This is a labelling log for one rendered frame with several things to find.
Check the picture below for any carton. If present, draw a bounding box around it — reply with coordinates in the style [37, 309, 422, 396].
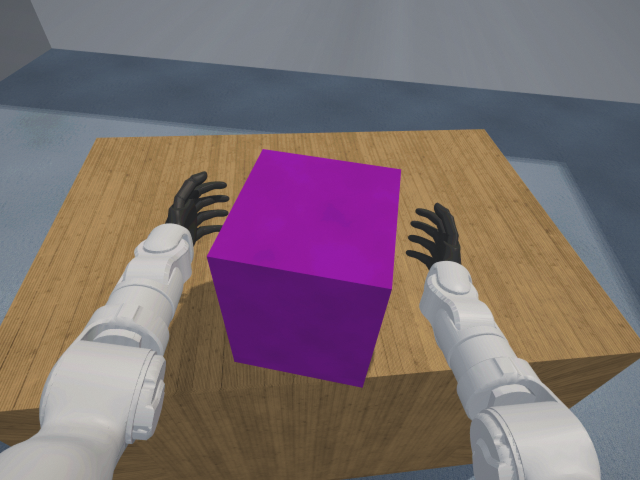
[207, 149, 401, 388]

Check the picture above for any left robot forearm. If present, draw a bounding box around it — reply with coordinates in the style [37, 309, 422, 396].
[39, 223, 194, 427]

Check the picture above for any left robot hand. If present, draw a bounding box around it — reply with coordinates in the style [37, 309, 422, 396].
[165, 171, 229, 247]

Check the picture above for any right robot hand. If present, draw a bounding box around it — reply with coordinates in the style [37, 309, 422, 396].
[406, 203, 461, 270]

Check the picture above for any right robot forearm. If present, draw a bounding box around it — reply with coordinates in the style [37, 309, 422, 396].
[419, 261, 601, 480]

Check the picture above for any left robot upper arm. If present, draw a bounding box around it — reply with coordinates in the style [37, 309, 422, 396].
[0, 340, 166, 480]

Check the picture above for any pedestal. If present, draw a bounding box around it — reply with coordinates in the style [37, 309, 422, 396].
[0, 129, 640, 480]

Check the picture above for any right robot upper arm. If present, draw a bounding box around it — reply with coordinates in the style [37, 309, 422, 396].
[470, 401, 600, 480]

